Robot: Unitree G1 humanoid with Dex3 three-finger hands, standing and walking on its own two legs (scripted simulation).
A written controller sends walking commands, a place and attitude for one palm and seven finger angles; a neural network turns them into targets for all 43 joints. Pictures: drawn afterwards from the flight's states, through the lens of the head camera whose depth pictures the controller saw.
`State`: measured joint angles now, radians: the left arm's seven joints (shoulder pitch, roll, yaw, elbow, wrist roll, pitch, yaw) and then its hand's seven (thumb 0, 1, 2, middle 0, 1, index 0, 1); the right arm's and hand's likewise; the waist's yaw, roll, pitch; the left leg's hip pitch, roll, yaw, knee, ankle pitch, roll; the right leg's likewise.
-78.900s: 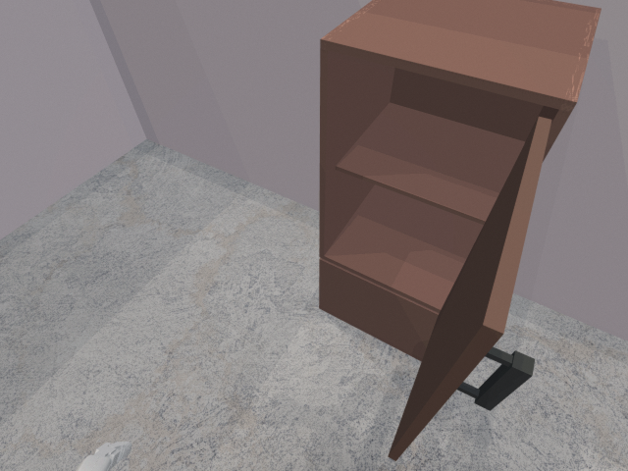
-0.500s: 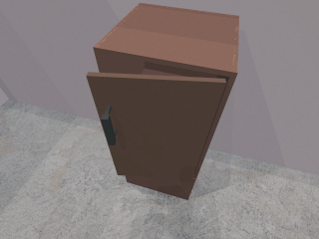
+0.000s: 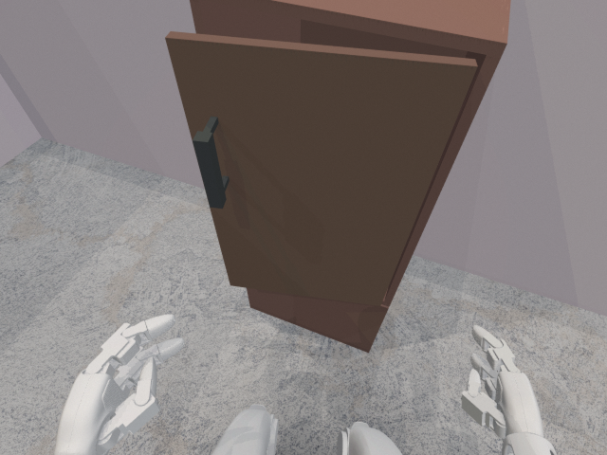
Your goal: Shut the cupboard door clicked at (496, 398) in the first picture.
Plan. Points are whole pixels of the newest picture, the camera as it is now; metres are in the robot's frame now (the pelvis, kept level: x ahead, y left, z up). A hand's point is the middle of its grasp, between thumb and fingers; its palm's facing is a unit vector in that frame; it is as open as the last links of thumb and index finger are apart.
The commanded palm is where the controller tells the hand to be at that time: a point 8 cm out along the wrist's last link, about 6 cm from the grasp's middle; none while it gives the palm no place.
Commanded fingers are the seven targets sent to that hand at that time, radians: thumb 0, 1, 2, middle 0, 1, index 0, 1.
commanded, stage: raise the hand and make a fist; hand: left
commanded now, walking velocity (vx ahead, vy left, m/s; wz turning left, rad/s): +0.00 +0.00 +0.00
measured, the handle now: (215, 163) +0.49 +0.18 +0.10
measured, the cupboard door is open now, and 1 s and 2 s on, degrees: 13 13 13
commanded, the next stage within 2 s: bring the fist close to the handle in 1.46 s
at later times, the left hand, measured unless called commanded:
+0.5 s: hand (143, 337) +0.23 +0.21 +0.07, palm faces -0.04 -1.00 -0.03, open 3.7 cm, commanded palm +0.20 +0.26 +0.08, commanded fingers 0.00 0.90 0.90 -1.08 -1.26 -1.08 -1.26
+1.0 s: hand (121, 311) +0.25 +0.23 +0.09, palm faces -0.04 -1.00 -0.04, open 3.1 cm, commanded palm +0.23 +0.28 +0.10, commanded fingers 0.00 0.90 0.90 -1.30 -1.50 -1.30 -1.50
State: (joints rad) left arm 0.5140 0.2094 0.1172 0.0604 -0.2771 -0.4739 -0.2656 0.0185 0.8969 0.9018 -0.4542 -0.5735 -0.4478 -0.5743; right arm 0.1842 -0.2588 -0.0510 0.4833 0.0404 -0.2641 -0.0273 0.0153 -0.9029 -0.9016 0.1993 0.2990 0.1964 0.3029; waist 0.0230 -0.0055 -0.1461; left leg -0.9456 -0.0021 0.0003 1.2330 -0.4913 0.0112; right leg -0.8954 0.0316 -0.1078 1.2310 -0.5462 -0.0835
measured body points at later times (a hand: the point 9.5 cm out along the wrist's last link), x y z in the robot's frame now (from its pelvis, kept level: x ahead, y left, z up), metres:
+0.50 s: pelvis +0.03 +0.03 +0.02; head +0.09 +0.04 +0.46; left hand +0.23 +0.26 +0.07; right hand +0.20 -0.21 -0.06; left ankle +0.07 +0.11 -0.63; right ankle +0.04 -0.07 -0.63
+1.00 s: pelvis +0.03 +0.04 +0.03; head +0.08 +0.06 +0.48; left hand +0.25 +0.28 +0.10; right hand +0.21 -0.18 -0.03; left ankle +0.07 +0.11 -0.63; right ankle +0.04 -0.07 -0.63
